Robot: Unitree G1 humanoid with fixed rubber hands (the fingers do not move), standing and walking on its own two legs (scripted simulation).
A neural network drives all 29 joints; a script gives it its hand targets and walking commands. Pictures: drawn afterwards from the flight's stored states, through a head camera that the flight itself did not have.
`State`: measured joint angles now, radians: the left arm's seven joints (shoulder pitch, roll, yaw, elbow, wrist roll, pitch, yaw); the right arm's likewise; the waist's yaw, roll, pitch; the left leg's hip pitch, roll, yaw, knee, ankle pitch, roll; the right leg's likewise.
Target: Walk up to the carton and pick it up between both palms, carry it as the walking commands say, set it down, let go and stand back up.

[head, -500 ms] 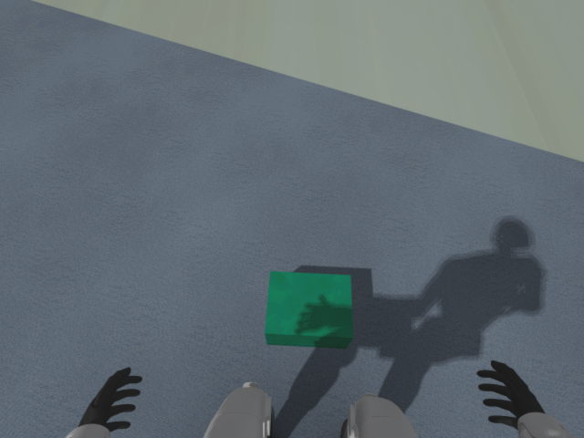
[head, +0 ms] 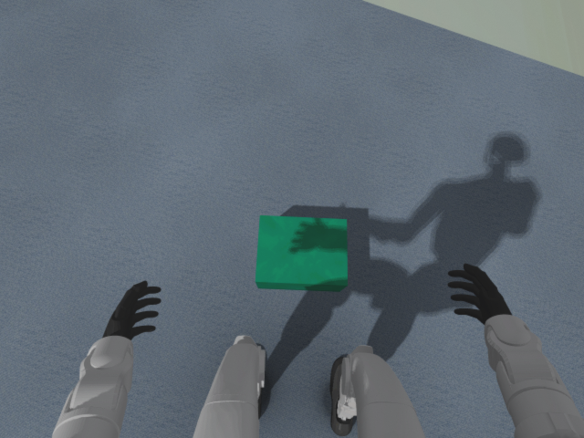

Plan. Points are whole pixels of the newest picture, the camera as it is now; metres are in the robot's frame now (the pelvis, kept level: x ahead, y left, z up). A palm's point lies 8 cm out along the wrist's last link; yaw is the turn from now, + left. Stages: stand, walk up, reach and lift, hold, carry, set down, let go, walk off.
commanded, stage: reach and lift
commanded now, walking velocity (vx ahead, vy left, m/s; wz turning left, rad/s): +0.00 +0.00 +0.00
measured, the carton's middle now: (301, 254) +0.46 -0.02 -0.64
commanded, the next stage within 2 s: none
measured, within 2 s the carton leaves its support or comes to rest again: neither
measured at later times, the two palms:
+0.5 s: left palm (159, 250) +0.36 +0.24 -0.15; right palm (448, 244) +0.37 -0.24 -0.13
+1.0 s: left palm (186, 199) +0.46 +0.22 -0.19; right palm (423, 199) +0.47 -0.23 -0.18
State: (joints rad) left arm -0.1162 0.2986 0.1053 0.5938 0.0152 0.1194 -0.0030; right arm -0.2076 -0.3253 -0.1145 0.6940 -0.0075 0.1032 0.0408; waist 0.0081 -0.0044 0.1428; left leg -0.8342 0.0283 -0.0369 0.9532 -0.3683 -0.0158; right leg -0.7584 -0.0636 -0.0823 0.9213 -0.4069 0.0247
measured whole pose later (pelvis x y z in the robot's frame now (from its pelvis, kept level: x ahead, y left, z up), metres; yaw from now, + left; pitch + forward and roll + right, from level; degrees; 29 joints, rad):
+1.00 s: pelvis -0.03 +0.00 -0.05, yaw -3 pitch +43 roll -4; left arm -1.05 0.33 0.27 0.83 -0.04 0.12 0.02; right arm -1.11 -0.33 -0.29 0.90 0.06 0.11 0.01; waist 0.01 0.02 0.08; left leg -1.51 0.03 -0.04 1.03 -0.27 -0.01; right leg -1.44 -0.05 -0.07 1.00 -0.31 0.02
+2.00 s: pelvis -0.10 +0.00 -0.30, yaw -5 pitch +34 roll -3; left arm -1.44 0.46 0.22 0.99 -0.22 0.15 0.10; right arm -1.46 -0.42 -0.14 0.95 0.20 0.18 -0.11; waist 0.02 0.02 0.53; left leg -2.13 0.04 -0.07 2.02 -0.48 -0.01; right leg -2.07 -0.04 -0.01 2.02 -0.54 0.02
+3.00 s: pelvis -0.09 +0.00 -0.34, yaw -5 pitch +35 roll -3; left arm -1.57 0.47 0.12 1.26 -0.29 0.03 0.09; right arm -1.59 -0.42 0.01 1.19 0.23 0.08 -0.09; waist 0.03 0.02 0.52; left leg -2.29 0.04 -0.07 2.16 -0.48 -0.02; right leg -2.24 -0.03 0.00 2.17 -0.54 0.02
